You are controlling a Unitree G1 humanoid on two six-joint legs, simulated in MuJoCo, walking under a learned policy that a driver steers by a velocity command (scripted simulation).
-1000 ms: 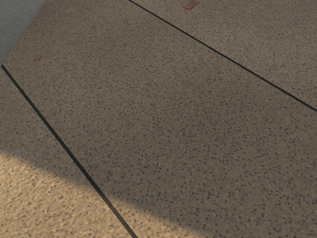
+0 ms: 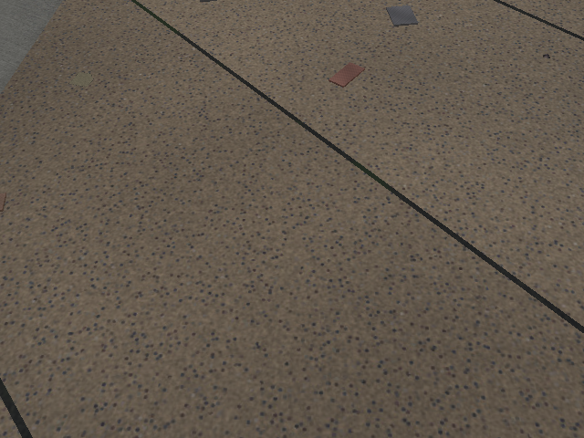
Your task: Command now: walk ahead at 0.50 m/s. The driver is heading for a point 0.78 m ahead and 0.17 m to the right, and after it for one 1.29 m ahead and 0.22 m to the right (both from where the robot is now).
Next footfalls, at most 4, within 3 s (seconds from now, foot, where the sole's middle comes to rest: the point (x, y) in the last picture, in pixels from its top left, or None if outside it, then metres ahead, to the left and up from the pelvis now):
0.36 left None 0.37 0.12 -0.78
0.92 right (352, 384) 0.61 -0.10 -0.78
1.48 left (348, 260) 0.97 -0.11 -0.78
2.00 right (433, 200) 1.18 -0.39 -0.78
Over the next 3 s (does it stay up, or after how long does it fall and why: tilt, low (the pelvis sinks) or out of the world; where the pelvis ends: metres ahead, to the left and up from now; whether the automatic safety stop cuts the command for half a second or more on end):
stays up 1.19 -0.27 0.00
